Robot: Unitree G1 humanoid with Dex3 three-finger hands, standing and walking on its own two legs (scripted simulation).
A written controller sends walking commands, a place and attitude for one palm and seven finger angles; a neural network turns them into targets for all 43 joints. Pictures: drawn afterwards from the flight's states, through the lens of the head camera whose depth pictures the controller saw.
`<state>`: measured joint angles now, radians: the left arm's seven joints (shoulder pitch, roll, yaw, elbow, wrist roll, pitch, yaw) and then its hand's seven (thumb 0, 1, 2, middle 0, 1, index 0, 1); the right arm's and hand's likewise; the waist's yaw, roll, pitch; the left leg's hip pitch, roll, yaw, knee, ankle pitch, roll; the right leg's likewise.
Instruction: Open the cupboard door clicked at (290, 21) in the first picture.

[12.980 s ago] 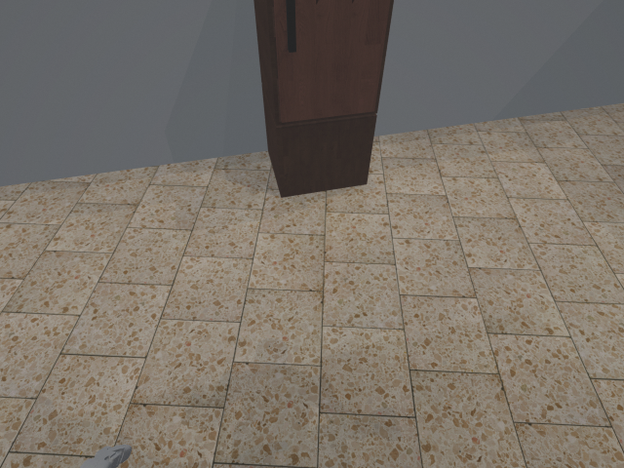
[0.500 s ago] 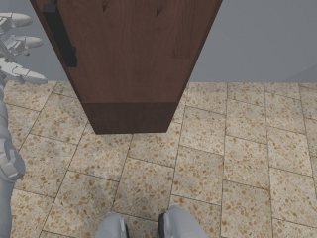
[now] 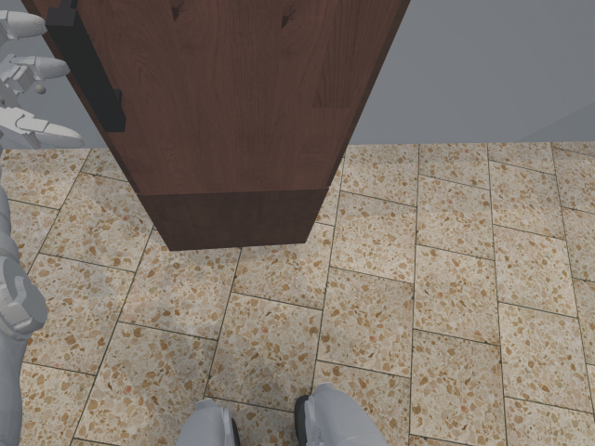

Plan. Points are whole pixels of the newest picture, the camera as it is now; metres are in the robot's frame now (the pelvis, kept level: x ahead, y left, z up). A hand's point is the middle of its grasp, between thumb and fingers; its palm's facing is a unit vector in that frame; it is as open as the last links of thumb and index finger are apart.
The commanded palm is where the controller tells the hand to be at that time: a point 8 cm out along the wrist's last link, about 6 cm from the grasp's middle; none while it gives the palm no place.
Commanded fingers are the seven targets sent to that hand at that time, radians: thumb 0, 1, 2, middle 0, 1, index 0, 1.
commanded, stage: move the hooked fingers beside the handle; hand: left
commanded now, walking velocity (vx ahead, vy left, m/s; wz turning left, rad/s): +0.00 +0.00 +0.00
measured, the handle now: (95, 66) +0.57 +0.19 +0.09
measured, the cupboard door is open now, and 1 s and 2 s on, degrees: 0 0 0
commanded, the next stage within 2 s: slide the fingers in behind the handle in 0.46 s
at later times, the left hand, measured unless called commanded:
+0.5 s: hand (34, 94) +0.53 +0.24 +0.09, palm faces -0.04 -1.00 -0.01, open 14.0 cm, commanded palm +0.52 +0.28 +0.09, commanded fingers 0.00 -0.50 0.30 -0.30 -1.20 -0.30 -1.20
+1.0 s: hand (68, 94) +0.52 +0.21 +0.10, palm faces -0.04 -1.00 +0.00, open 14.0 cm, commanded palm +0.50 +0.25 +0.09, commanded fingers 0.00 -0.50 0.30 -0.30 -1.20 -0.30 -1.20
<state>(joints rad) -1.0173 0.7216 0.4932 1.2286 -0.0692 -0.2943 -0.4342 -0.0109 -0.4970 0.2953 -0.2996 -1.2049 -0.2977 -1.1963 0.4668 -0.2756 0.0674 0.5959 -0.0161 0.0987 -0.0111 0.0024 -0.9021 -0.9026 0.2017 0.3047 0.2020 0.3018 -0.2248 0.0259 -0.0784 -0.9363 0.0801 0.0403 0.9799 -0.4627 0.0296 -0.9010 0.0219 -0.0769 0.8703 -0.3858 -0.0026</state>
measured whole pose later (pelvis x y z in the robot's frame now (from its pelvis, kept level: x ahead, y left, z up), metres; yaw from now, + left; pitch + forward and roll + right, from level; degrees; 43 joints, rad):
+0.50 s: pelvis +0.00 +0.00 +0.00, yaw +1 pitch +24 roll -4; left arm -1.05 0.72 0.44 1.25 -0.08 -0.30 -0.44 -0.01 -0.50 0.30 -0.30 -1.20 -0.30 -1.20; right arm 0.42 -0.29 0.06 0.60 -0.01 0.10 -0.02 0.00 -0.90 -0.90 0.20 0.30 0.20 0.30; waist -0.22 0.02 -0.08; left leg -0.95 0.07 0.02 1.00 -0.47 0.03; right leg -0.90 0.02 -0.09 0.88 -0.39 0.00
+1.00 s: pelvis -0.01 +0.00 +0.00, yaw +1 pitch +22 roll -4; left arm -1.02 0.63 0.42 1.24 -0.08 -0.32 -0.35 -0.01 -0.50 0.30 -0.30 -1.20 -0.30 -1.20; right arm 0.44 -0.28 0.06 0.60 -0.02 0.09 0.00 0.00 -0.90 -0.90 0.20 0.30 0.20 0.30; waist -0.22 0.03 -0.09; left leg -0.92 0.07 0.03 0.99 -0.46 0.03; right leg -0.89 0.02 -0.08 0.89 -0.39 0.00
